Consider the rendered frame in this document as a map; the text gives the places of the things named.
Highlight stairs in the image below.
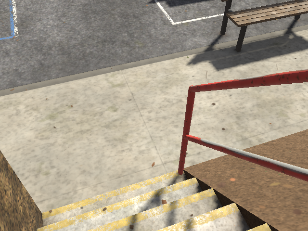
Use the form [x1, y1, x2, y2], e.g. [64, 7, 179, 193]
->
[37, 170, 271, 231]

